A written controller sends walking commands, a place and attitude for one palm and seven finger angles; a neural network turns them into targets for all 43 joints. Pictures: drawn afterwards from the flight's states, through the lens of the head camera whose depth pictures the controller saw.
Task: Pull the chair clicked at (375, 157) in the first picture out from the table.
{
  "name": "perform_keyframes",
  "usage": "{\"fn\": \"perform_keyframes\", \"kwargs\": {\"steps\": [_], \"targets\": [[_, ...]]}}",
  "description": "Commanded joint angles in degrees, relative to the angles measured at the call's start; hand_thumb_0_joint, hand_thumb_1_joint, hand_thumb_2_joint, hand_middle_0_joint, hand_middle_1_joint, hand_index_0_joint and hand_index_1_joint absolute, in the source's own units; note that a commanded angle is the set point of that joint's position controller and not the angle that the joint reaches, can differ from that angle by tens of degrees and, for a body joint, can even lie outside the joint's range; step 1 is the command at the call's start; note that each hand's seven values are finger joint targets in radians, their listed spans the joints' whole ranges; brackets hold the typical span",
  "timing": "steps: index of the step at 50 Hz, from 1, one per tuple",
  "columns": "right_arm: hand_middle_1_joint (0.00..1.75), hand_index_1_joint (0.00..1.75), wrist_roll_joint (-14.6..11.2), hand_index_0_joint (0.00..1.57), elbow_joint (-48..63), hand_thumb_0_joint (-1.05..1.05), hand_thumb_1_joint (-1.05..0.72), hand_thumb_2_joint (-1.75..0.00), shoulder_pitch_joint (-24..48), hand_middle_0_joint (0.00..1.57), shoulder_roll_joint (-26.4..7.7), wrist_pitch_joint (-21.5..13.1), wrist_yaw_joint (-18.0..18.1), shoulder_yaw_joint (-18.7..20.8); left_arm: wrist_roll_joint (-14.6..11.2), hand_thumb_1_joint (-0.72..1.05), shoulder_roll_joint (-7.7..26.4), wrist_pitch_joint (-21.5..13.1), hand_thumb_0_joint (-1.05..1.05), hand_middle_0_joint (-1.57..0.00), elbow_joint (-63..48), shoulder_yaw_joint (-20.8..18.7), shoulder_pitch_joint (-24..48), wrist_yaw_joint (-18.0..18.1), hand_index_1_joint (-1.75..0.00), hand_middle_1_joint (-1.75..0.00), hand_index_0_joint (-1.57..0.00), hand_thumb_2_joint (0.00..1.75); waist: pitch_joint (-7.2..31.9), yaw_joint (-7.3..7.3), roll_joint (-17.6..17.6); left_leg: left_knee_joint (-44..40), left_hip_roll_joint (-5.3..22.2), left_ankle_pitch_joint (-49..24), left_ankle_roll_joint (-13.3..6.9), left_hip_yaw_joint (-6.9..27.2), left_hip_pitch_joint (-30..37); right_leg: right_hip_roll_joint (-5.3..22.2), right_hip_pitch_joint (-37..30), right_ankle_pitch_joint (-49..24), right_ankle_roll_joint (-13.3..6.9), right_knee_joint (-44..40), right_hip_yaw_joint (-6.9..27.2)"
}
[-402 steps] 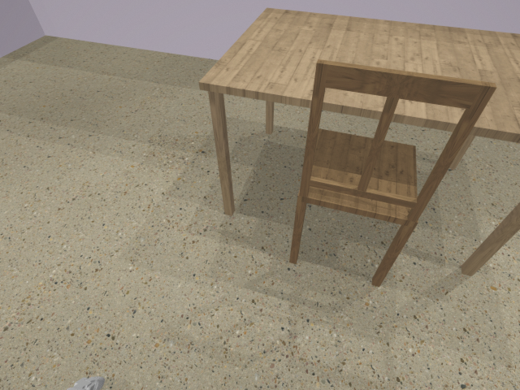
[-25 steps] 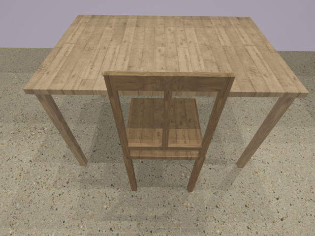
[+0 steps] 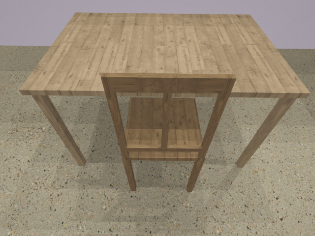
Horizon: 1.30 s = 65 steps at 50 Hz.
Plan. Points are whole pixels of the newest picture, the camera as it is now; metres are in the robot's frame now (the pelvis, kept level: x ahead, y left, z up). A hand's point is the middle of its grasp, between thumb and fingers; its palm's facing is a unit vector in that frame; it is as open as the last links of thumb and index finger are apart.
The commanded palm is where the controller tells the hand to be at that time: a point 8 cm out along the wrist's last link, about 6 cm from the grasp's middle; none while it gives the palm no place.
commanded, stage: shuffle to correct the standing spot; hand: left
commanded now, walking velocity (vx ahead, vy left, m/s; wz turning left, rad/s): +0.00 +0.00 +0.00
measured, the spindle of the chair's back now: (165, 123) +0.51 +0.01 -0.08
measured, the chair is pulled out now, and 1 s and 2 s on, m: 0.00 0.00 0.00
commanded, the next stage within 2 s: come to a stop and stand still in 0.30 s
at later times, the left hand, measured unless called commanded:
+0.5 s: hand out of the picture +0.02 +0.14 -0.20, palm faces +0.07 -0.98 -0.16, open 7.3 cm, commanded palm none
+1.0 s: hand out of the picture +0.13 +0.16 -0.17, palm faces +0.11 -0.96 -0.26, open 7.3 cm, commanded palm none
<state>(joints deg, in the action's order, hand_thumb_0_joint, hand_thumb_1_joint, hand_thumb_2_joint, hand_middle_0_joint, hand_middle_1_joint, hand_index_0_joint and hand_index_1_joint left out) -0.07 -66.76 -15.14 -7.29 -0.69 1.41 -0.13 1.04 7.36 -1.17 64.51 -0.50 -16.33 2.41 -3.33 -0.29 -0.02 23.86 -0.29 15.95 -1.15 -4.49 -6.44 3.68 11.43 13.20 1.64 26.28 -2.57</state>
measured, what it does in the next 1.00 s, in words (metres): steps on the spot: right foot, then left foot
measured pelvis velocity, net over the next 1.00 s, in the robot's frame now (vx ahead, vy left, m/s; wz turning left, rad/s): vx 0.07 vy -0.03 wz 0.07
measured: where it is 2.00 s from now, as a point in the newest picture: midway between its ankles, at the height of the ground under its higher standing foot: outside the picture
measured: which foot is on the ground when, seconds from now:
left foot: down 0.00-0.64, up 0.66-0.76, down 0.78-1.00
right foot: down 0.00-0.46, up 0.48-0.60, down 0.62-1.00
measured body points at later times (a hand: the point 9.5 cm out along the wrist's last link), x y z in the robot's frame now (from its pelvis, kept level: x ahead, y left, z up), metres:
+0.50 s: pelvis +0.06 -0.01 -0.02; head +0.09 -0.01 +0.43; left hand +0.02 +0.20 -0.18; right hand +0.04 -0.23 -0.18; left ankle -0.02 +0.10 -0.74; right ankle +0.01 -0.13 -0.72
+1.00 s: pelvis +0.07 -0.03 -0.01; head +0.11 -0.04 +0.44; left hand +0.12 +0.21 -0.15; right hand +0.15 -0.25 -0.17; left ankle +0.04 +0.08 -0.73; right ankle +0.08 -0.13 -0.74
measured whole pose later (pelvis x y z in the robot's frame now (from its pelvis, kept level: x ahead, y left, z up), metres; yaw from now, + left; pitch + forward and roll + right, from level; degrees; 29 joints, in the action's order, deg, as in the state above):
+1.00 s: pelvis +0.07 -0.03 -0.01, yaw +4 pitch -1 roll +1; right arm -0.3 -57.4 -11.0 -10.3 0.7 1.4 1.9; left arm 1.3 8.9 -0.7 57.5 -1.8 -10.6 3.2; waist -5.1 -0.3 -1.0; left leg 38.7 0.1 20.1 -0.1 -3.5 -14.7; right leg 1.9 14.3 16.5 -0.8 33.6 -2.9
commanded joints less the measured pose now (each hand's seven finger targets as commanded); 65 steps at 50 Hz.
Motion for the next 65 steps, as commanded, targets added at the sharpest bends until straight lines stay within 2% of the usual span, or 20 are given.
{"fn": "perform_keyframes", "kwargs": {"steps": [1,8,11,15,19,21,23,24,29,32,36,41,44,46,47,48,49,55,57,65], "targets": [[0.3,0.3,0.14,0.2,0.87,0.0,-0.9,-0.9,-4.22,0.2,-4.8,-0.69,0.22,0.91,-0.12,0.9,5.52,-0.53,0.0,-0.2,-1.36,-0.84,-4.85,0.33,-0.3,-0.3,-0.2,0.9,-0.96,0.19,0.28,-4.99,5.65,-9.52,-0.72,5.29,-1.83,2.93,0.11,-9.48,-2.49,-3.43,2.89],[0.3,0.3,0.57,0.2,0.7,0.0,-0.9,-0.9,-6.49,0.2,-5.58,-0.09,0.13,2.04,0.39,0.9,4.46,0.0,0.0,-0.2,-2.45,-1.29,-4.81,-0.73,-0.3,-0.3,-0.2,0.9,-6.43,0.73,-2.94,-9.91,8.1,13.62,-2.82,9.42,-4.83,0.15,5.87,7.63,-3.19,-0.19,-0.08],[0.3,0.3,0.63,0.2,0.83,0.0,-0.9,-0.9,-7.43,0.2,-5.28,-0.8,0.35,2.15,0.39,0.9,3.92,-0.59,0.0,-0.2,-2.38,-1.66,-6.29,-0.93,-0.3,-0.3,-0.2,0.9,-4.61,0.34,-1.59,-6.19,8.32,5.06,-3.46,8.88,-4.1,0.37,3.91,1.13,-3.97,1.92,0.25],[0.3,0.3,0.69,0.2,1.85,0.0,-0.9,-0.9,-6.19,0.2,-3.26,-1.47,0.65,1.73,0.14,0.9,5.96,-1.07,0.0,-0.2,-0.51,-2.79,-11.13,-0.6,-0.3,-0.3,-0.2,0.9,-2.18,-1.26,5.37,6.96,3.24,-4.52,-1.61,1.46,-10.24,4.28,-5.5,-11.15,-7.05,0.62,6.11],[0.3,0.3,0.72,0.2,3.65,0.0,-0.9,-0.9,-3.65,0.2,-1.73,-1.28,0.77,1.86,0.23,0.9,7.99,-0.82,0.0,-0.2,-0.24,-3.67,-12.52,-0.1,-0.3,-0.3,-0.2,0.9,-2.18,-0.94,7.38,14.44,1.29,10.13,-0.1,-1.96,-15.5,11.02,-7.4,-14.73,-13.54,-0.71,14.5],[0.3,0.3,0.92,0.2,1.64,0.0,-0.9,-0.9,-10.15,0.2,-1.81,-1.75,0.67,1.65,-0.12,0.9,6.38,-0.44,0.0,-0.2,-2.23,-3.17,-5.65,-0.4,-0.3,-0.3,-0.2,0.9,-2.69,3.56,0.85,0.01,2.57,0.09,-1.12,0.29,-0.3,4.88,5.04,-14.48,-9.17,8.64,5.65],[0.3,0.3,1.4,0.2,-2.68,0.0,-0.9,-0.9,-21.77,0.2,-7.53,-1.93,1.77,2.83,-0.2,0.9,2.77,-0.91,0.0,-0.2,-6.15,-2.14,1.61,-0.57,-0.3,-0.3,-0.2,0.9,-2.79,7.38,-18.17,-3.19,18.65,-47.5,-8.8,17.67,15.27,-3.65,24.58,15.41,-3.05,29.28,-3.75],[0.3,0.3,1.68,0.2,-2.6,0.0,-0.9,-0.9,-20.36,0.2,-6.67,-1.32,2.14,2.0,-0.12,0.9,3.99,-0.37,0.0,-0.2,-6.76,-2.59,4.29,-0.18,-0.3,-0.3,-0.2,0.9,-4.85,6.39,-13.21,-0.31,20.49,-58.05,-11.11,17.65,12.98,-1.63,26.45,21.73,-3.63,33.15,0.64],[0.3,0.3,0.41,0.2,3.09,0.0,-0.9,-0.9,-4.25,0.2,-7.25,-0.98,1.93,1.27,-0.64,0.9,3.6,-0.38,0.0,-0.2,-2.65,-2.71,-9.17,-0.65,-0.3,-0.3,-0.2,0.9,1.52,-4.16,-3.22,7.22,9.85,-39.35,-2.43,5.2,-2.19,-0.42,-3.89,-8.14,-3.0,1.03,0.12],[0.3,0.3,-0.3,0.2,3.34,0.0,-0.9,-0.9,-7.3,0.2,-2.94,1.02,1.93,2.19,-0.29,0.9,10.28,-0.59,0.0,-0.2,-1.92,-3.06,-8.02,0.21,-0.3,-0.3,-0.2,0.9,1.32,-0.65,6.16,17.31,1.06,16.21,2.08,2.4,-10.31,15.59,-6.2,-43.36,-13.52,-2.13,15.22],[0.3,0.3,-0.45,0.2,4.35,0.0,-0.9,-0.9,-6.27,0.2,-2.63,1.65,1.61,2.59,0.27,0.9,9.85,0.09,0.0,-0.2,-5.17,-3.17,-1.72,1.35,-0.3,-0.3,-0.2,0.9,2.96,0.19,10.46,13.5,1.65,12.4,2.31,3.05,-11.6,14.2,-6.98,-53.93,-14.17,4.2,11.77],[0.3,0.3,0.73,0.2,6.43,0.0,-0.9,-0.9,-4.73,0.2,-6.6,0.91,0.7,3.31,-0.15,0.9,7.31,1.84,0.0,-0.2,-9.79,-3.19,4.58,0.85,-0.3,-0.3,-0.2,0.9,0.66,1.43,-8.98,-2.77,11.73,-33.9,-3.22,8.69,-0.63,0.87,6.87,-7.15,-1.91,13.47,0.41],[0.3,0.3,1.05,0.2,8.78,0.0,-0.9,-0.9,0.11,0.2,-7.78,0.65,0.92,3.0,-0.2,0.9,6.36,2.6,0.0,-0.2,-9.28,-3.03,2.38,0.97,-0.3,-0.3,-0.2,0.9,0.82,-0.76,-7.5,-2.65,14.41,-41.23,-8.14,11.29,-2.43,-0.57,5.66,12.6,-1.79,16.1,2.59],[0.3,0.3,0.8,0.2,9.59,0.0,-0.9,-0.9,1.26,0.2,-8.76,0.73,0.72,3.1,0.16,0.9,6.71,1.75,0.0,-0.2,-8.77,-2.83,-0.73,0.7,-0.3,-0.3,-0.2,0.9,4.39,-1.95,-4.85,2.76,10.91,-39.27,-4.9,8.26,1.7,0.28,2.38,-0.33,-1.96,4.13,2.61],[0.3,0.3,-0.79,0.2,13.45,0.0,-0.9,-0.9,5.68,0.2,-12.44,-0.56,0.12,4.42,0.22,0.9,9.83,-0.42,0.0,-0.2,-5.64,-2.36,-7.93,1.95,-0.3,-0.3,-0.2,0.9,11.99,-4.05,-0.95,19.7,10.34,-46.78,-1.15,3.65,3.35,2.62,-0.49,-25.19,-1.84,-2.55,5.06],[0.3,0.3,-0.59,0.2,16.45,0.0,-0.9,-0.9,2.61,0.2,-10.07,-1.05,-0.18,3.65,0.67,0.9,14.98,-1.19,0.0,-0.2,-7.5,-3.72,-7.14,1.67,-0.3,-0.3,-0.2,0.9,14.86,-2.56,5.72,25.92,1.71,-22.72,2.4,0.87,-9.32,10.13,-16.12,-61.88,-5.72,0.53,11.9],[0.3,0.3,-0.42,0.2,16.56,0.0,-0.9,-0.9,0.49,0.2,-6.22,-0.54,-0.35,3.35,0.3,0.9,13.2,-1.63,0.0,-0.2,-9.09,-3.41,-4.09,1.68,-0.3,-0.3,-0.2,0.9,15.1,0.04,14.14,25.65,0.78,9.9,2.01,4.18,-18.41,16.99,-18.41,-64.13,-11.76,3.63,15.51],[0.3,0.3,0.99,0.2,15.05,0.0,-0.9,-0.9,-0.29,0.2,-8.54,1.2,-1.11,3.49,-0.22,0.9,10.79,0.48,0.0,-0.2,-13.03,-1.45,4.17,0.52,-0.3,-0.3,-0.2,0.9,-0.84,2.92,0.01,1.49,5.05,-0.28,0.63,6.87,-4.68,3.6,11.28,6.99,-3.91,-2.48,6.71],[0.3,0.3,1.37,0.2,16.14,0.0,-0.9,-0.9,0.71,0.2,-10.21,1.39,-1.23,3.47,0.22,0.9,10.11,0.47,0.0,-0.2,-13.41,-1.62,2.3,0.47,-0.3,-0.3,-0.2,0.9,-5.47,1.85,4.77,-0.08,5.61,8.08,0.36,8.0,-11.42,2.22,12.19,17.76,-3.78,-6.38,7.44],[0.3,0.3,1.3,0.2,14.22,0.0,-0.9,-0.9,-1.31,0.2,-10.19,0.46,-1.28,2.58,0.3,0.9,9.35,0.71,0.0,-0.2,-11.97,-1.32,-3.79,-0.1,-0.3,-0.3,-0.2,0.9,-1.72,0.48,-1.53,-6.58,5.54,12.63,-0.3,10.78,-12.67,0.45,7.26,14.09,-3.02,-4.17,5.7]]}}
